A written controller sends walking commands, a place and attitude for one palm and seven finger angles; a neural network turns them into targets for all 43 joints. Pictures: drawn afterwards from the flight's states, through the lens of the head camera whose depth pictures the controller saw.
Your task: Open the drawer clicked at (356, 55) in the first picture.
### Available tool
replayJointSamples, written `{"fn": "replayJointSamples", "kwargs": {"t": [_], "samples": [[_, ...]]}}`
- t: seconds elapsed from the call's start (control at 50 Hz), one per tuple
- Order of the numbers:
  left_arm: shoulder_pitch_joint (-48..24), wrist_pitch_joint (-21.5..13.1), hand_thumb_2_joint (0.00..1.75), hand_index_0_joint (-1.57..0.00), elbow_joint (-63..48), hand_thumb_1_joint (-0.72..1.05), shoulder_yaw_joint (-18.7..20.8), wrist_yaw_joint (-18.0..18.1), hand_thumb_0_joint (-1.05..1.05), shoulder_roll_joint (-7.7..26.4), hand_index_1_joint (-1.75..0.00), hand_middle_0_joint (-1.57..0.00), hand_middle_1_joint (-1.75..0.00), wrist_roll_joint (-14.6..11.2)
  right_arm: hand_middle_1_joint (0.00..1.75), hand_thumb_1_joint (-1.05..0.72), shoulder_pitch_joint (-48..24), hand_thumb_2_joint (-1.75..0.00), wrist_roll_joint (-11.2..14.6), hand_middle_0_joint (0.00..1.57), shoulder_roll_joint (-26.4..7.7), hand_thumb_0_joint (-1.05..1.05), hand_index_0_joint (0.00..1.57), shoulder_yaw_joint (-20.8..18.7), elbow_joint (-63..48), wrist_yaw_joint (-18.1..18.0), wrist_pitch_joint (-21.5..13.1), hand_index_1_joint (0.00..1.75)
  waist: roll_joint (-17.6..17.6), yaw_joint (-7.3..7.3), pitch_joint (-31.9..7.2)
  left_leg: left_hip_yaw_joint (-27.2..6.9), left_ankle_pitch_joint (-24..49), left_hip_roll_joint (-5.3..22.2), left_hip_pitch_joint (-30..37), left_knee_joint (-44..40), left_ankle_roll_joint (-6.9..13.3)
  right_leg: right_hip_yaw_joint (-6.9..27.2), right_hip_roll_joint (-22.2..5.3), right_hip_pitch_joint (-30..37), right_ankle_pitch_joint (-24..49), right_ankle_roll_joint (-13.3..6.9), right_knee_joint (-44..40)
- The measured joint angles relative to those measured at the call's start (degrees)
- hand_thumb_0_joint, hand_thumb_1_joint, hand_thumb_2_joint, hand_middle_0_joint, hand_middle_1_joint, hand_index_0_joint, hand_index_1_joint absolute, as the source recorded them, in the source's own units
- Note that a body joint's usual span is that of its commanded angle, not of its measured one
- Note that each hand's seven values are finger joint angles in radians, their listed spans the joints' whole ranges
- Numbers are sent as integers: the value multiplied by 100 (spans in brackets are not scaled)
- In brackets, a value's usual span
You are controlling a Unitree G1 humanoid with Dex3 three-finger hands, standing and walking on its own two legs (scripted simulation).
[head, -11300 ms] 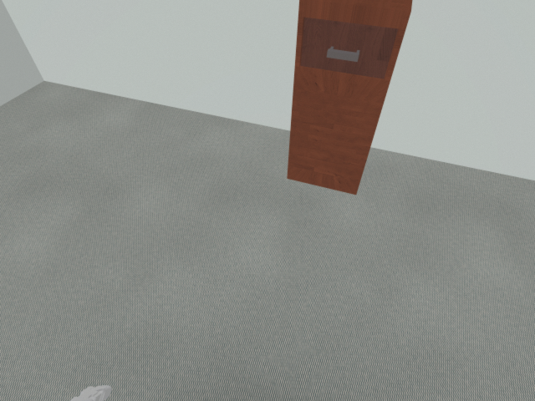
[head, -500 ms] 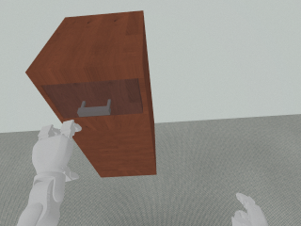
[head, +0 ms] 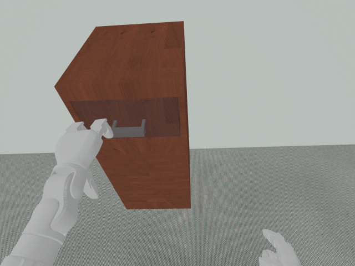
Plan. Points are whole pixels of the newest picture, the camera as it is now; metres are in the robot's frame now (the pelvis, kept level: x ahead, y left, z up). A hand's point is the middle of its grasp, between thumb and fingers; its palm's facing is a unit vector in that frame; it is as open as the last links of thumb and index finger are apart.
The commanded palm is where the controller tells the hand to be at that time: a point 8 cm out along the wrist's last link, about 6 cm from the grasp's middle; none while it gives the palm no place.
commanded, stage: raise the hand with hooked fingers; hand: left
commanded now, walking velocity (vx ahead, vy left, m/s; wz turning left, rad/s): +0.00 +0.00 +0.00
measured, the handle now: (128, 127) +0.52 +0.25 -0.03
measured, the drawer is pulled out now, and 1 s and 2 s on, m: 0.00 0.00 0.00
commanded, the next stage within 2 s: move the hooked fingers above the handle in 0.24 s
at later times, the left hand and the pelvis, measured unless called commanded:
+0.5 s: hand (104, 164) +0.31 +0.21 +0.07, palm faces +0.00 -0.07 -1.00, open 13.8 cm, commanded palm +0.29 +0.22 +0.13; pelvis +0.00 -0.03 +0.00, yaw +0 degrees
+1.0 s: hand (112, 145) +0.38 +0.23 +0.05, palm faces +0.00 -0.06 -1.00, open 13.8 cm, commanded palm +0.36 +0.23 +0.12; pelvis +0.02 -0.02 -0.01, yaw +0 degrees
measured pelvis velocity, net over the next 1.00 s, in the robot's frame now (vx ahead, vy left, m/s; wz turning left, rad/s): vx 0.02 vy -0.02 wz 0.00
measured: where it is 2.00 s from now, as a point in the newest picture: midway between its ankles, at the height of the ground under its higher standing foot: outside the picture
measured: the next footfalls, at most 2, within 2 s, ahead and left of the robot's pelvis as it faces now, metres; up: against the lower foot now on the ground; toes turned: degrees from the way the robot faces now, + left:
none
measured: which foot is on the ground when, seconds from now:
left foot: down 0.00-1.00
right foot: down 0.00-1.00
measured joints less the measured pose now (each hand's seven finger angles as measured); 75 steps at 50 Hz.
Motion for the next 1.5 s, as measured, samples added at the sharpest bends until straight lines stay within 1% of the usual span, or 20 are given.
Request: {"fn": "replayJointSamples", "kwargs": {"t": [0.08,0.16,0.2,0.24,0.3,0.36,0.4,0.46,0.52,0.58,0.64,0.76,0.9,1.02,1.14,1.2,1.24,1.3,1.4,1.5], "samples": [[246,-269,30,-32,-59,-49,1,6,0,-13,-120,-32,-120,0,30,-90,117,-90,-22,20,-67,1,20,-52,6,-3,-27,30,-21,-32,64,8,41,29,15,-54,-26,10,28,-10,28,-27,-15],[394,-557,30,-32,-197,-49,18,286,0,-5,-120,-32,-120,48,30,-90,201,-90,-42,20,-116,1,20,-138,76,-31,-103,30,-30,-8,96,-25,55,59,-9,-48,-66,-22,60,-35,30,-69,5],[387,-608,30,-32,-207,-49,45,461,0,-8,-120,-32,-120,51,30,-90,206,-90,-29,20,-130,1,20,-177,134,-39,-127,30,-20,11,83,-45,59,73,-27,-39,-88,-41,75,-53,25,-90,24],[335,-559,30,-32,-152,-49,75,593,0,-14,-120,-32,-120,46,30,-90,183,-90,-3,20,-138,1,20,-200,189,-41,-132,30,-3,22,57,-61,64,86,-35,-40,-110,-56,90,-66,20,-110,38],[206,-343,30,-32,32,-49,81,655,0,-34,-120,-32,-120,20,30,-90,114,-90,46,20,-141,1,19,-198,235,-48,-124,30,25,18,21,-74,79,103,-24,-65,-141,-68,108,-76,12,-138,57],[136,-125,30,-32,188,-49,35,544,0,-59,-120,-32,-120,-41,30,-90,44,-90,79,20,-136,1,19,-162,214,-67,-118,30,46,-9,-11,-77,96,122,11,-111,-167,-69,126,-63,9,-164,54],[129,-89,30,-32,265,-49,-2,425,0,-59,-120,-32,-120,-63,30,-90,0,-90,78,20,-130,1,19,-125,186,-100,-121,30,43,-30,-29,-76,98,136,36,-134,-183,-67,139,-53,2,-180,56],[96,-190,30,-32,415,-49,-21,287,0,-8,-120,-32,-120,-35,30,-90,-53,-90,64,20,-123,1,20,-82,149,-159,-130,30,16,-53,-48,-83,79,159,45,-127,-207,-73,164,-51,-23,-208,76],[-28,-380,30,-32,601,-49,6,241,0,38,-120,-32,-120,-5,30,-90,-74,-90,56,20,-124,1,20,-88,129,-210,-162,30,-24,-52,-53,-108,39,177,1,-69,-230,-99,184,-84,-62,-237,124],[-173,-576,30,-32,757,-49,77,288,0,75,-120,-32,-120,16,30,-90,-68,-90,56,20,-136,1,20,-120,131,-249,-196,30,-56,-43,-60,-131,-10,191,-77,11,-244,-122,201,-143,-102,-255,177],[-359,-675,30,-32,961,-49,140,358,0,102,-120,-32,-120,55,30,-90,-47,-90,63,20,-153,1,20,-163,151,-256,-206,30,-80,-45,-79,-145,-57,194,-189,93,-253,-137,207,-243,-144,-263,241],[-635,-664,30,-32,1310,-49,187,412,0,121,-120,-32,-120,76,30,-90,68,-90,76,20,-186,1,20,-228,178,-240,-163,30,-81,-94,-132,-132,-152,180,-405,231,-237,-126,194,-446,-223,-246,351],[-831,-750,30,-32,1631,-49,239,406,0,136,-120,-32,-120,86,30,-90,266,-90,77,20,-183,1,20,-287,213,-236,-89,30,-98,-185,-193,-82,-277,155,-620,388,-186,-80,169,-645,-310,-197,453],[-927,-854,30,-32,1620,-49,293,577,0,78,-120,-32,-120,156,30,-90,407,-90,46,20,-157,1,20,-375,243,-172,-45,30,-95,-243,-257,-24,-379,137,-796,526,-132,-24,150,-804,-363,-146,525],[-1061,-612,30,-32,1779,-49,204,785,0,-47,-120,-32,-120,220,30,-90,475,-90,71,20,-137,1,20,-384,257,-84,19,30,-75,-280,-345,33,-432,111,-890,592,-84,31,122,-899,-393,-95,568],[-1301,-443,30,-32,2139,-49,110,774,0,-67,-120,-32,-120,286,30,-90,468,-90,89,20,-115,1,20,-341,256,-84,44,30,-103,-305,-339,35,-429,99,-940,612,-71,31,110,-949,-395,-85,593],[-1446,-407,30,-32,2341,-49,88,742,0,-58,-120,-32,-120,320,30,-90,467,-90,86,20,-96,1,20,-324,244,-96,53,30,-118,-332,-335,29,-424,98,-979,627,-67,24,109,-980,-389,-83,598],[-1644,-450,30,-32,2552,-49,55,711,0,-34,-120,-32,-120,343,30,-90,501,-90,75,20,-76,1,20,-332,225,-118,44,30,-134,-358,-352,15,-428,101,-1041,664,-67,9,114,-1028,-385,-81,612],[-2074,-655,30,-32,2990,-49,-13,747,0,-42,-120,-32,-120,406,30,-90,565,-90,68,20,-89,1,20,-344,254,-134,33,30,-149,-411,-394,-12,-452,102,-1169,760,-69,-19,118,-1136,-406,-83,686],[-2516,-764,30,-32,3684,-49,105,821,0,17,-120,-32,-120,510,30,-90,629,-90,79,20,-110,1,20,-323,260,-141,73,30,-173,-519,-418,11,-458,135,-1338,831,-81,4,151,-1326,-405,-98,770]]}}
